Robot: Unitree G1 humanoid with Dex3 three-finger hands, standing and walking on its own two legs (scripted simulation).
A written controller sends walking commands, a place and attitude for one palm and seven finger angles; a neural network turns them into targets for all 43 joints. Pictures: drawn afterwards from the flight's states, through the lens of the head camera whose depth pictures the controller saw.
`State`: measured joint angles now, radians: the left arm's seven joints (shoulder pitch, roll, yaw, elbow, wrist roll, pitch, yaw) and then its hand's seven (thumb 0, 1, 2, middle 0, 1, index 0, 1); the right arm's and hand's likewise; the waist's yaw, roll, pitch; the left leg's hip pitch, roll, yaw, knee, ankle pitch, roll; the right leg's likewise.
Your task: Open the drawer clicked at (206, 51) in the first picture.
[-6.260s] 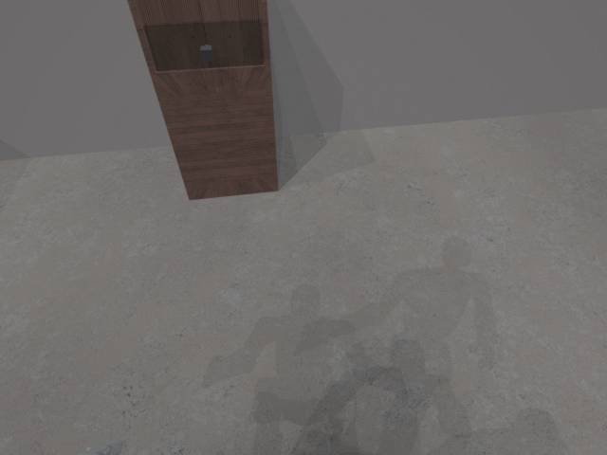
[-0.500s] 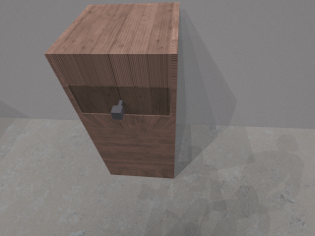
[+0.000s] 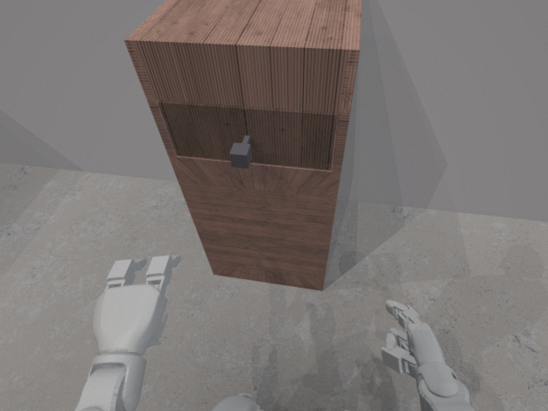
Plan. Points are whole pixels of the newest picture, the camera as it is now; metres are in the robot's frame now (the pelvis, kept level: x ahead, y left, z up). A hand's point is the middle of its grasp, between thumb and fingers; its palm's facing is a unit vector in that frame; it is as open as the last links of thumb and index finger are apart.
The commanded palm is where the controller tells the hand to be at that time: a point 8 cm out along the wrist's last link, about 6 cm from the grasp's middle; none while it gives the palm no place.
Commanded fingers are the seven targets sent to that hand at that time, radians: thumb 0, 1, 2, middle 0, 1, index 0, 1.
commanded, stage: raise the hand with hooked fingers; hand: left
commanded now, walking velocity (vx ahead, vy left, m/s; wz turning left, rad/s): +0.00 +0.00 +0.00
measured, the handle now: (243, 149) +0.62 +0.17 +0.00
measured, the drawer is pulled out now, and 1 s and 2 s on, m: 0.00 0.00 0.00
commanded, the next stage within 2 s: move the hooked fingers above the handle in 1.28 s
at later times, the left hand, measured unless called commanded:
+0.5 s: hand (143, 252) +0.30 +0.24 +0.07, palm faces +0.08 -0.10 -0.99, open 12.6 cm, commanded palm +0.27 +0.24 +0.13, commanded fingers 0.00 -0.43 0.33 -0.29 -1.15 -0.29 -1.15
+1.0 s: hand (138, 195) +0.36 +0.25 +0.13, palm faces +0.00 -0.09 -1.00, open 13.8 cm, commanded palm +0.33 +0.25 +0.18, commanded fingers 0.00 -0.50 0.30 -0.30 -1.20 -0.30 -1.20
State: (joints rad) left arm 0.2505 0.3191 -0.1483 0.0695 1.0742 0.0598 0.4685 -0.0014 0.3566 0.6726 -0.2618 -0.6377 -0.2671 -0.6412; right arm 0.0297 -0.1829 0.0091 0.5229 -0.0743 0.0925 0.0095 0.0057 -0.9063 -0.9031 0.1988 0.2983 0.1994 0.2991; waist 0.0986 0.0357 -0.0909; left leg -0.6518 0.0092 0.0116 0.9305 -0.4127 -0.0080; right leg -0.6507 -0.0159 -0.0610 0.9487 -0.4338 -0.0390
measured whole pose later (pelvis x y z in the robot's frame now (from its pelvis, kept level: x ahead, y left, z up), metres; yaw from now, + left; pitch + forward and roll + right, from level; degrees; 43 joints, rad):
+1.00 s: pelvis +0.05 +0.01 +0.05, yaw -1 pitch +4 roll +0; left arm -0.10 0.47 -0.04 0.09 0.92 0.01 0.06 0.00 -0.49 0.30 -0.32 -1.20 -0.32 -1.20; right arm 0.11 -0.24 -0.01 0.63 -0.01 0.13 -0.02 0.01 -0.90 -0.90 0.20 0.30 0.20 0.30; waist 0.08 0.08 -0.01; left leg -0.29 0.00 0.03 0.50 -0.28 0.01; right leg -0.29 -0.01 -0.04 0.51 -0.29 -0.01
